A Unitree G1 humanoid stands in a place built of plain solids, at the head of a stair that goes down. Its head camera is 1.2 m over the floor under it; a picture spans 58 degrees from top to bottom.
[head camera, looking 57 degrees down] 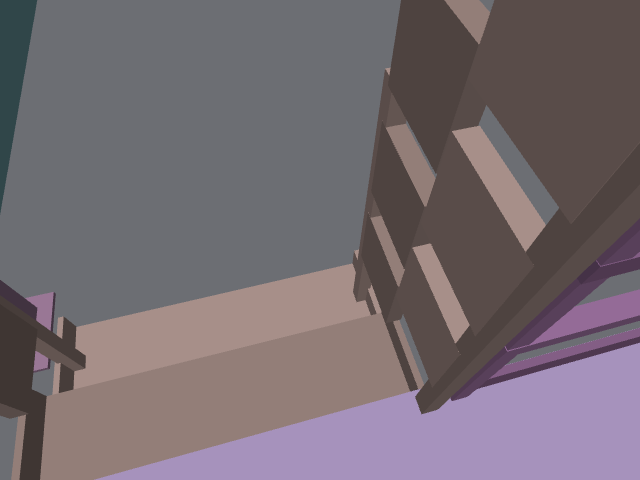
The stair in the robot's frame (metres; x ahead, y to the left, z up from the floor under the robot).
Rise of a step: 0.17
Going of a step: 0.30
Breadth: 1.12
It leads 15 degrees to the left of straight ahead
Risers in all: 3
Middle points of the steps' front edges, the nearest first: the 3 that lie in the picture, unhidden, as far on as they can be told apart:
0.17 0.24 0.00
0.46 0.31 -0.17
0.75 0.39 -0.33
